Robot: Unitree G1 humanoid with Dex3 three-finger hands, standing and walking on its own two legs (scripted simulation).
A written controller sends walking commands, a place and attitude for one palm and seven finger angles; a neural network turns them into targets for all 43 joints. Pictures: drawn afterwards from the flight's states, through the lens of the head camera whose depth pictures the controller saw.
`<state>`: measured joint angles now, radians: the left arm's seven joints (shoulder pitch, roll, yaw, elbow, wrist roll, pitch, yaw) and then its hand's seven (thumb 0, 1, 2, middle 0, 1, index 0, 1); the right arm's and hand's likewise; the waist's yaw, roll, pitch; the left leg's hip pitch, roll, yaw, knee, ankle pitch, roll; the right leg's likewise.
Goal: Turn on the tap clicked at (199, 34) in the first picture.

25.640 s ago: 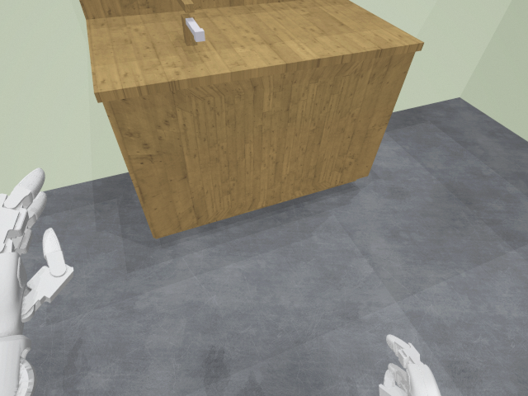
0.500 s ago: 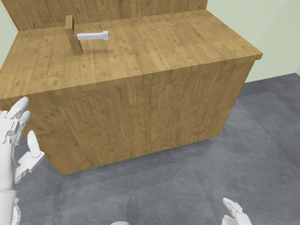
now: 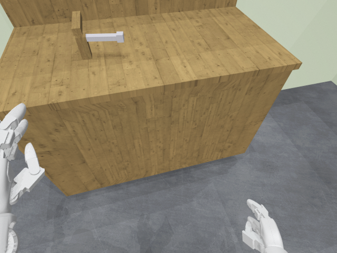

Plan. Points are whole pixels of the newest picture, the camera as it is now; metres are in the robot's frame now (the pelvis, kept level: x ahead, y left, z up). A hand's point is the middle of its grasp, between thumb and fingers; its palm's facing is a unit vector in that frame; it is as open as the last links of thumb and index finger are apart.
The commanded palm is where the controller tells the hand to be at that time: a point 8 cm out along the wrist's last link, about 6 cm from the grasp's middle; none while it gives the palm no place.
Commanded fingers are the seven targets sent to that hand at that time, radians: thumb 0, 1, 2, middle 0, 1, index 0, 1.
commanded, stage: stop stepping back and stand still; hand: left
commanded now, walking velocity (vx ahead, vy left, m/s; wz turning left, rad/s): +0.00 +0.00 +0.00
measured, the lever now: (120, 37) +0.79 +0.24 +0.10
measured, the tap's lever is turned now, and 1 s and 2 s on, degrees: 79 79 79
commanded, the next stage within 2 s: stand and check the lever's angle in 0.32 s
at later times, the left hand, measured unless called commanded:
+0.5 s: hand (33, 168) +0.22 +0.25 +0.16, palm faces +0.38 -0.84 -0.38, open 7.4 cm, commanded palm +0.16 +0.29 +0.18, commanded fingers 0.00 0.90 0.90 -0.20 -0.30 -0.20 -0.30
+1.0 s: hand (33, 168) +0.22 +0.25 +0.15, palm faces +0.38 -0.85 -0.38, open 7.4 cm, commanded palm +0.17 +0.29 +0.18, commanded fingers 0.00 0.90 0.90 -0.20 -0.30 -0.20 -0.30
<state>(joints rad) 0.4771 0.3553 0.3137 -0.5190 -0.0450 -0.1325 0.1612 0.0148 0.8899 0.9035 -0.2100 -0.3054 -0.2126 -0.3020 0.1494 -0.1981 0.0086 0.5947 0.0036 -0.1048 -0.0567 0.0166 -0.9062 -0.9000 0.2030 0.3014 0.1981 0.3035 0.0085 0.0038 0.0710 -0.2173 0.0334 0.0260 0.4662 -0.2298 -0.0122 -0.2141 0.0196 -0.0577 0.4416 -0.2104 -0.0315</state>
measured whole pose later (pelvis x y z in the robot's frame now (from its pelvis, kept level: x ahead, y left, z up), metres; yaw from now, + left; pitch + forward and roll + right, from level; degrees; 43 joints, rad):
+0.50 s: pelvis +0.00 +0.01 +0.00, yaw +0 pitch +0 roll -1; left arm 0.48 0.35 0.31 -0.50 -0.05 -0.13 0.17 0.01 0.89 0.90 -0.21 -0.30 -0.21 -0.30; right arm 0.16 -0.20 0.01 0.60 0.00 -0.09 -0.06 0.02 -0.91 -0.90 0.20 0.30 0.20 0.30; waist 0.00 0.01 0.05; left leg -0.21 0.02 0.04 0.43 -0.22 0.01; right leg -0.20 0.01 -0.04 0.39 -0.18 -0.01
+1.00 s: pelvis +0.00 +0.02 +0.00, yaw -1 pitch +0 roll -1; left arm 0.48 0.34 0.31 -0.49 -0.05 -0.12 0.16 0.01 0.89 0.90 -0.21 -0.30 -0.21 -0.30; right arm 0.17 -0.21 0.01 0.61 0.00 -0.09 -0.07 0.02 -0.91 -0.90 0.20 0.30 0.20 0.30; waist 0.00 0.02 0.04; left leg -0.21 0.02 0.04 0.43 -0.22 0.01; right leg -0.20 0.01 -0.04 0.37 -0.17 -0.01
